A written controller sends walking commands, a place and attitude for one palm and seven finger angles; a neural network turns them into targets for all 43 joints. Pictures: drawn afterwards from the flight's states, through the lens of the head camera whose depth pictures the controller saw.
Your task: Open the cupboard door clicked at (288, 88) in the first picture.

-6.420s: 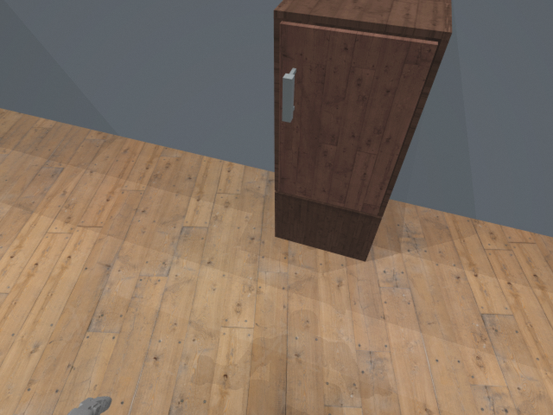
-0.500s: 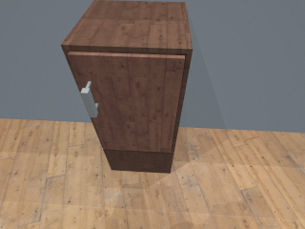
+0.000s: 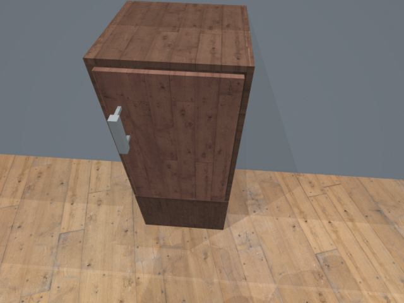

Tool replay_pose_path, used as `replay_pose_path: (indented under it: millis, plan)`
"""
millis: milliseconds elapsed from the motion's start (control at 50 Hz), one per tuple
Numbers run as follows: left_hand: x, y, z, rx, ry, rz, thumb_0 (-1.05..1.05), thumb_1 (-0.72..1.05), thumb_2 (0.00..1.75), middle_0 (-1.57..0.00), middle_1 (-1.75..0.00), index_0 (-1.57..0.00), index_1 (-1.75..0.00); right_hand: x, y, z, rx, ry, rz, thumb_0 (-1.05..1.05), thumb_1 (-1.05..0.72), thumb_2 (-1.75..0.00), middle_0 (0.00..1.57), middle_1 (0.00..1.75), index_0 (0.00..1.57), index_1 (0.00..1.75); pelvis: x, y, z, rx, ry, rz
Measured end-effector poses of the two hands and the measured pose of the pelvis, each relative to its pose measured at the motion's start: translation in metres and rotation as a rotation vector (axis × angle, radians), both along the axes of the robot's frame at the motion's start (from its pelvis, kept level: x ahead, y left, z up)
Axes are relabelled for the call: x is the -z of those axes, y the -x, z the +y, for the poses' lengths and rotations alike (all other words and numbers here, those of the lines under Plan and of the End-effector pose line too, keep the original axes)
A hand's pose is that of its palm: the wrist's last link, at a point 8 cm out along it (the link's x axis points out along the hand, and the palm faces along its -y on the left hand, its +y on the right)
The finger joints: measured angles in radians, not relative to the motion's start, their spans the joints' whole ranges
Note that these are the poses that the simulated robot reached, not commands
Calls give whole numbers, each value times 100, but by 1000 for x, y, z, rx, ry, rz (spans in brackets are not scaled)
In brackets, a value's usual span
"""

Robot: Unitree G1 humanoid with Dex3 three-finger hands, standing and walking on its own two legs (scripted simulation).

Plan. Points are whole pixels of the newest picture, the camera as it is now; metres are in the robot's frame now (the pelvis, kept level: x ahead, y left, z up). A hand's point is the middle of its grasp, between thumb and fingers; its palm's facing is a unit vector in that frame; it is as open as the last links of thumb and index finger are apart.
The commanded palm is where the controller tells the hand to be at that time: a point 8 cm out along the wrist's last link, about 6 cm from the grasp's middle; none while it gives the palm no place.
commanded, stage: look again from close up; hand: left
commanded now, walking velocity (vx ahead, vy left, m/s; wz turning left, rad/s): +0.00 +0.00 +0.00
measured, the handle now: (121, 130) +0.55 +0.27 -0.02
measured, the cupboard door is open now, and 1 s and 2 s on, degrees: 0 0 0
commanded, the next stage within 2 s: raise the hand with hooked fingers in 0.12 s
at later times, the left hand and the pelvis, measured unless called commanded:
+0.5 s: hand (121, 268) +0.18 +0.17 -0.01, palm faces +0.04 -1.00 -0.02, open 7.8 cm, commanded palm +0.11 +0.23 -0.06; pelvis -0.06 +0.01 -0.04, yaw +1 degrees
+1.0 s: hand (93, 289) +0.15 +0.22 -0.04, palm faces -0.06 -1.00 -0.03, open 10.8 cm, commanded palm +0.12 +0.28 -0.04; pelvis -0.11 +0.02 -0.09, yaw +1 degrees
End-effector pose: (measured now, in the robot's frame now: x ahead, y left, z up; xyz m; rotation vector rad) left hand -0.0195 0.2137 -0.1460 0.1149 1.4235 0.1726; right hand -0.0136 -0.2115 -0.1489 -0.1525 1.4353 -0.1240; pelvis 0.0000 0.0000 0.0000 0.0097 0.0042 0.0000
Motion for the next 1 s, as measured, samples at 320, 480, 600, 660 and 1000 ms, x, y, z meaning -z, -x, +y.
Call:
replay_pose_path:
  millis: [320, 480, 600, 660, 1000]
  plan:
    - [-44, -37, 26, -52, -109, -314, 6, 96, 89, -21, -31, -20, -31, -7, -11, -13, 25, 45, -221, 2, -94, -90, 20, 30, 21, 30, 4, 12, 4, 3, 0, 15]
    - [-137, -174, 13, 112, 18, -1243, 4, 82, 84, -20, -38, -20, -38, -31, -105, -46, -107, 136, -735, 2, -92, -90, 20, 30, 20, 30, 34, 51, 9, -27, -9, 151]
    - [-115, -164, -6, 235, 217, -1465, 1, 67, 79, -22, -46, -21, -46, -49, -154, -43, -199, 151, -962, 1, -91, -90, 20, 30, 20, 30, 75, 76, 6, -3, -18, 212]
    - [-90, -138, 6, 179, 194, -1364, 1, 59, 76, -23, -50, -22, -50, -49, -165, -29, -223, 129, -1002, 1, -91, -90, 20, 30, 20, 30, 87, 84, 6, -9, -7, 209]
    - [-108, -153, 60, 236, 140, -1341, 1, 19, 59, -25, -76, -25, -76, 21, -63, 30, -183, 11, -690, 1, -90, -90, 20, 30, 21, 30, 88, 105, 23, -30, 64, 221]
